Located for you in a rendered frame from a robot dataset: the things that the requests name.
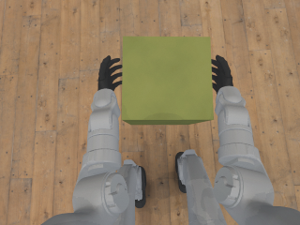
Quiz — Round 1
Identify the robot left hand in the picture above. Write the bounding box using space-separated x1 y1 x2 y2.
97 55 123 91

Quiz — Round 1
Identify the right robot upper arm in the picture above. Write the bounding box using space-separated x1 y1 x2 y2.
213 165 300 225

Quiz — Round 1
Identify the robot left foot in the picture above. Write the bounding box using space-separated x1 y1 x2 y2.
135 166 146 208

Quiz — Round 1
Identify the robot right forearm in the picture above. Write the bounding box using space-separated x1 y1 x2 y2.
215 85 275 199

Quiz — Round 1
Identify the left robot upper arm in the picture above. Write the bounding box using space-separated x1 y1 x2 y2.
40 171 130 225

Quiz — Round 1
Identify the carton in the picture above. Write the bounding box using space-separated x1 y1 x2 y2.
121 36 214 125

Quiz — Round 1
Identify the robot left forearm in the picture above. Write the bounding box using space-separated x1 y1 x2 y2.
72 88 122 206

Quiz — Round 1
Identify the robot right hand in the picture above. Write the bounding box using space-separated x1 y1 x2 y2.
211 55 233 94

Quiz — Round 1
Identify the robot right thigh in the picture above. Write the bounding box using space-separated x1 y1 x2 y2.
177 154 227 225

